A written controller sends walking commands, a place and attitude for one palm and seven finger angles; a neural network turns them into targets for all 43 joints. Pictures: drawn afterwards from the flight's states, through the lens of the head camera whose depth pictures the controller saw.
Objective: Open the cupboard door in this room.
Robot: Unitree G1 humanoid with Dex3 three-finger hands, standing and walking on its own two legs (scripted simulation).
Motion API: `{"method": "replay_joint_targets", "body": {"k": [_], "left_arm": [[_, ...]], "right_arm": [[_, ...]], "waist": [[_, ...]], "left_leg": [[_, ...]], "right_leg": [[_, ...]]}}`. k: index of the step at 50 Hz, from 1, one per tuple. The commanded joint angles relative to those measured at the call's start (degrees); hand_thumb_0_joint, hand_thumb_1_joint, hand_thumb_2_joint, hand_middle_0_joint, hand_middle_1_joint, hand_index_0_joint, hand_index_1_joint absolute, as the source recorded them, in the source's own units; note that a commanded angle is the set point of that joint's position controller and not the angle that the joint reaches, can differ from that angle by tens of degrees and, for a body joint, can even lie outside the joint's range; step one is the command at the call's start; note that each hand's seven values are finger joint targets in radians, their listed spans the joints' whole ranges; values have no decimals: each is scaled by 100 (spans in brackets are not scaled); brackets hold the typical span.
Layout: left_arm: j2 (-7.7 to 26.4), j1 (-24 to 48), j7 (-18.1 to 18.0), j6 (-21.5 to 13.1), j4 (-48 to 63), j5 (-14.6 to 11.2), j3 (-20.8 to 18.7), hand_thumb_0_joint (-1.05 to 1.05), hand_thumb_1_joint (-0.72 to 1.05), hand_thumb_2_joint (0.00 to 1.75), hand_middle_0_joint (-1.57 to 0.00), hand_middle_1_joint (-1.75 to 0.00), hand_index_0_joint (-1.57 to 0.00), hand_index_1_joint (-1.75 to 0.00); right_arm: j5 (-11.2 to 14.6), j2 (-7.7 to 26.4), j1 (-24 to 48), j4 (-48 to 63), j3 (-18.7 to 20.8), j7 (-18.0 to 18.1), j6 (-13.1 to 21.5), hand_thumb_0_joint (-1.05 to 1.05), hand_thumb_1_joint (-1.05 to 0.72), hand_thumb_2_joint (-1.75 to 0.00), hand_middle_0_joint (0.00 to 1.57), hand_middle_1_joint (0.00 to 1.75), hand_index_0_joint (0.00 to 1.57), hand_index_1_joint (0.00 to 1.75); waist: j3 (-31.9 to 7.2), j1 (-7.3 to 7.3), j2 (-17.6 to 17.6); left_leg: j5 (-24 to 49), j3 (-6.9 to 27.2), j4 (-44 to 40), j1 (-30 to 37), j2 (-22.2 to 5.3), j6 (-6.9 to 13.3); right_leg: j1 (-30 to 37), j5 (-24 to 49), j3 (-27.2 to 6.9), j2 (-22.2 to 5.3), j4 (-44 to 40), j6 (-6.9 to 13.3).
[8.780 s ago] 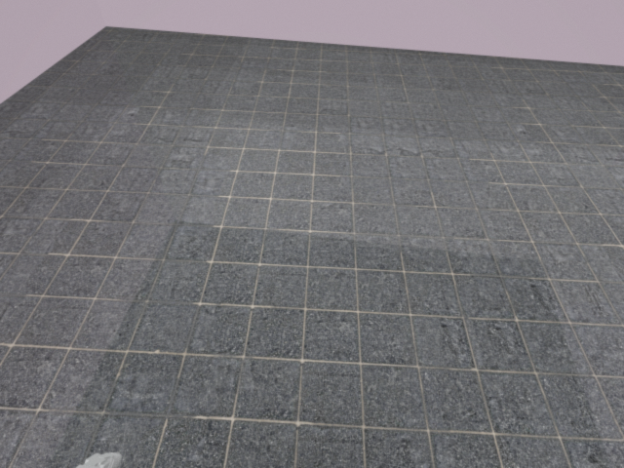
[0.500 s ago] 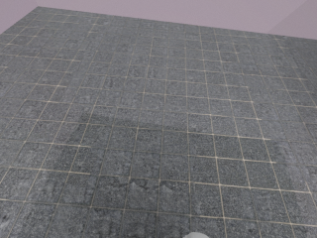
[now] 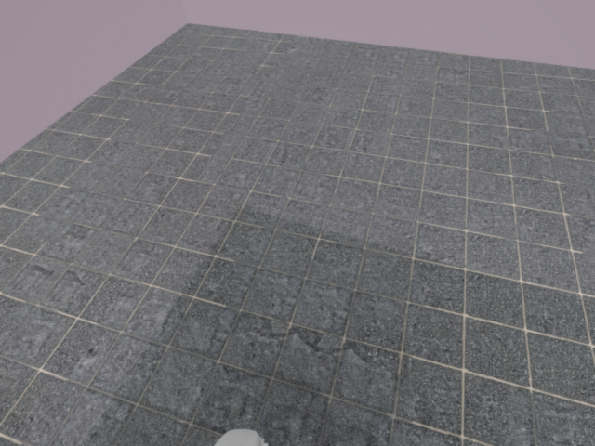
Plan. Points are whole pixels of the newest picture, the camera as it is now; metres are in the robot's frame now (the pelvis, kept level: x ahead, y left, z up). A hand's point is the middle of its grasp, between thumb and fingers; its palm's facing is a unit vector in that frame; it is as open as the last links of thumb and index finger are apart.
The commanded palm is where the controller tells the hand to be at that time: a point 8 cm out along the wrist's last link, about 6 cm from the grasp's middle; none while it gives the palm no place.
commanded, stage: turn or walk to find it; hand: left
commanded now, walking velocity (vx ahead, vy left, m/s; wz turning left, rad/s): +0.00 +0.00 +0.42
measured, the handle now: out of the picture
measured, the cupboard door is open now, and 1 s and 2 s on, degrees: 0 0 0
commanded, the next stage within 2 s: stand and wait in 1.64 s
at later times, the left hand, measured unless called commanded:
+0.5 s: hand out of the picture -0.01 +0.26 -0.17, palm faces +0.24 -0.94 -0.26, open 7.4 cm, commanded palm none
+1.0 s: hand out of the picture -0.09 +0.20 -0.17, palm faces +0.43 -0.87 -0.25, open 7.4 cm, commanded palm none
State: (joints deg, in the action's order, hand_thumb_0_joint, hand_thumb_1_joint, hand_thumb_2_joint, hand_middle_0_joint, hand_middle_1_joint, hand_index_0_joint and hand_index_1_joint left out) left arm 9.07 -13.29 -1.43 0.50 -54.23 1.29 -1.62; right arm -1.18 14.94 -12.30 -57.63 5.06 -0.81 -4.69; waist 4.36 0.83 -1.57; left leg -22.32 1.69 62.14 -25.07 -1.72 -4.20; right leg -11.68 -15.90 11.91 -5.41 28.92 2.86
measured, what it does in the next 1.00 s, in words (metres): steps on the spot, turning left: left foot, then right foot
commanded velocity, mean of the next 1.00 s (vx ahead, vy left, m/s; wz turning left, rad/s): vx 0.00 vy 0.00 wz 0.42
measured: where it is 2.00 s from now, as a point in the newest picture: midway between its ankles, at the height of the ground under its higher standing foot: outside the picture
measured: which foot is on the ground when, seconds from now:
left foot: up 0.00-0.20, down 0.22-0.62, up 0.64-1.00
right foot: down 0.00-0.22, up 0.24-0.60, down 0.62-1.00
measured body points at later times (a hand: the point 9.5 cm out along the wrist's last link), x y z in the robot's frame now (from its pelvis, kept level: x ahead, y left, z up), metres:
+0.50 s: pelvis -0.03 +0.03 +0.00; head -0.01 +0.04 +0.45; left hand -0.02 +0.31 -0.15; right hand +0.11 -0.18 -0.14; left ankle -0.04 +0.15 -0.74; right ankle -0.01 -0.11 -0.69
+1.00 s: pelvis -0.06 +0.00 -0.01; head -0.02 +0.01 +0.44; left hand -0.11 +0.25 -0.15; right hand +0.10 -0.22 -0.16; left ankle -0.13 +0.12 -0.71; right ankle +0.00 -0.09 -0.74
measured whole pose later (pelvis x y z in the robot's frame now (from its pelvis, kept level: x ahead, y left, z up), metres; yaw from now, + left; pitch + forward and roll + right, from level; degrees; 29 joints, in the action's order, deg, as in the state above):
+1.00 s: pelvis -0.06 +0.00 -0.01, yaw +25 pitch -1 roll +2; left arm 10.9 -12.5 -1.1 0.8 -54.6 1.7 -2.1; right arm -0.6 13.5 -11.1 -57.7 4.1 -0.8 -4.0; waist 5.3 -0.1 0.6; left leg -26.0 -2.1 46.6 -18.9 -2.0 -3.4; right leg -13.6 -16.5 13.5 -8.3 31.9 0.4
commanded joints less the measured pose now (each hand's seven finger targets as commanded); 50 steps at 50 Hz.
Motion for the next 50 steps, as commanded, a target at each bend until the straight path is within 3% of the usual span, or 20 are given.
{"method": "replay_joint_targets", "body": {"k": [1, 5, 8, 9, 10, 11, 13, 16, 21, 26, 29, 30, 31, 32, 33, 35, 37, 45, 47, 50], "left_arm": [[1296, -335, -51, -107, 200, 45, -343, 0, 90, 90, -20, -30, -20, -30], [1471, -416, -35, -66, 75, 53, -394, 0, 90, 90, -20, -30, -20, -30], [1454, -240, -21, -19, 38, 4, -416, 0, 90, 90, -20, -30, -20, -30], [1322, -271, 0, 17, 78, -41, -391, 0, 90, 90, -20, -30, -20, -30], [1016, -336, 37, 54, 238, -77, -344, 0, 90, 90, -20, -30, -20, -30], [875, 97, 46, 88, 463, -25, -220, 0, 90, 90, -20, -30, -20, -30], [953, 466, 22, 196, 415, -24, -280, 0, 90, 90, -20, -30, -20, -30], [949, 38, 97, 162, 178, -27, -290, 0, 90, 90, -20, -30, -20, -30], [867, 246, 72, 140, 323, -55, -248, 0, 90, 90, -20, -30, -20, -30], [788, 302, 50, 100, 466, -77, -231, 0, 90, 90, -20, -30, -20, -30], [841, -365, 27, -4, 326, -81, -250, 0, 90, 90, -20, -30, -20, -30], [1120, -518, -3, -75, 304, -31, -298, 0, 90, 90, -20, -30, -20, -30], [1664, -537, -57, -124, 329, 51, -408, 0, 90, 90, -20, -30, -20, -30], [1690, -428, -61, -115, 424, -14, -434, 0, 90, 90, -20, -30, -20, -30], [1540, -120, -73, -92, 487, -14, -425, 0, 90, 90, -20, -30, -20, -30], [1217, 436, -48, -95, 607, -18, -314, 0, 90, 90, -20, -30, -20, -30], [1083, 513, -63, -126, 648, -3, -281, 0, 90, 90, -20, -30, -20, -30], [1391, -240, -43, -89, 282, 46, -364, 0, 90, 90, -20, -30, -20, -30], [1471, -281, -36, -72, 212, 61, -392, 0, 90, 90, -20, -30, -20, -30], [1521, -123, -33, -31, 174, 38, -424, 0, 90, 90, -20, -30, -20, -30]], "right_arm": [[31, 194, 518, 545, -60, -6, 156, 0, -90, -90, 20, 30, 20, 30], [77, 148, 539, 573, -130, 20, 234, 0, -90, -90, 20, 30, 20, 30], [61, 219, 139, 486, -127, 40, 317, 0, -90, -90, 20, 30, 20, 30], [49, 446, -16, 458, -81, 29, 370, 0, -90, -90, 20, 30, 20, 30], [-1, 981, -135, 496, 43, 46, 412, 0, -90, -90, 20, 30, 20, 30], [13, 1256, -362, 474, 83, 68, 359, 0, -90, -90, 20, 30, 20, 30], [-10, 1070, -100, 442, 49, 174, 364, 0, -90, -90, 20, 30, 20, 30], [11, 789, 469, 619, -59, 187, 416, 0, -90, -90, 20, 30, 20, 30], [9, 810, 135, 555, 9, 169, 410, 0, -90, -90, 20, 30, 20, 30], [-34, 827, 151, 619, 71, 138, 351, 0, -90, -90, 20, 30, 20, 30], [11, 760, 344, 707, 97, 123, 337, 0, -90, -90, 20, 30, 20, 30], [60, 522, 239, 744, 80, 94, 348, 0, -90, -90, 20, 30, 20, 30], [77, 98, 169, 878, 5, 53, 344, 0, -90, -90, 20, 30, 20, 30], [6, 370, 242, 873, 66, 87, 252, 0, -90, -90, 20, 30, 20, 30], [-5, 426, 387, 827, 106, 70, 190, 0, -90, -90, 20, 30, 20, 30], [-20, 346, 105, 582, 110, -3, 150, 0, -90, -90, 20, 30, 20, 30], [-20, 253, -131, 470, 69, -32, 148, 0, -90, -90, 20, 30, 20, 30], [32, 141, 440, 547, -48, -17, 190, 0, -90, -90, 20, 30, 20, 30], [64, 109, 471, 568, -84, -4, 230, 0, -90, -90, 20, 30, 20, 30], [68, 133, 125, 495, -100, 28, 293, 0, -90, -90, 20, 30, 20, 30]], "waist": [[-351, -348, 1070], [-612, -380, 1252], [-741, -100, 1109], [-848, 8, 487], [-902, 78, -1040], [-650, 232, -1326], [-290, 205, -1310], [-289, -120, -726], [-472, 37, -623], [-482, 59, -857], [-833, -284, -579], [-928, -319, 136], [-756, -331, 1737], [-705, -394, 1861], [-285, -314, 1570], [-76, 7, 875], [-191, 57, 989], [-416, -365, 1175], [-512, -398, 1289], [-693, -185, 1289]], "left_leg": [[-355, -294, -904, -193, -70, 17], [-426, -554, -1854, 307, -13, 131], [605, -722, -3359, 1285, -14, 235], [1245, -386, -4014, 2000, -250, 364], [2498, 1264, -4284, 2650, -1502, 902], [3415, 1685, -4462, 2284, -2156, 1401], [2578, 1542, -4597, 1587, -1803, 1445], [2753, 897, -4459, 1527, -1265, 1294], [3131, 1035, -4323, 1878, -1217, 1389], [2988, 1390, -4161, 1454, -1107, 1357], [2677, 1280, -3525, 1031, -772, 1044], [1792, 941, -2942, 392, -354, 708], [-360, 93, -1739, -777, 464, 289], [-1097, 308, -655, -656, 326, 280], [-873, 424, 117, -625, 234, 311], [-141, 290, 771, -654, 98, 238], [135, 100, 713, -574, 34, 132], [-400, -403, -1046, -138, -26, 35], [-511, -515, -1573, 100, -3, 87], [34, -727, -2650, 730, 20, 150]], "right_leg": [[631, 2038, -1127, -1515, -992, 521], [751, 2543, -989, -1624, -660, 572], [304, 2118, -582, -1494, -63, 167], [-270, 1572, -354, -1256, 563, -128], [-1559, -308, -21, -535, 1634, -555], [-1904, -1969, -319, -221, 2524, -647], [-2021, -1589, -935, -222, 3312, -655], [-1832, -853, -964, -157, 3378, -707], [-1702, -939, -966, 2, 2674, -776], [-955, -965, -877, 238, 1480, -700], [219, 275, -787, 285, -352, -666], [975, 639, -1308, -285, -961, -528], [1422, 1291, -2780, -1743, -1237, 27], [589, 1187, -2979, -2249, -1399, 505], [-51, 656, -2844, -2037, -1515, 621], [-242, 560, -1865, -1455, -1340, 395], [-65, 1053, -1327, -1253, -1206, 284], [620, 2115, -1036, -1513, -879, 493], [697, 2371, -1027, -1567, -723, 536], [559, 2357, -770, -1566, -285, 332]]}}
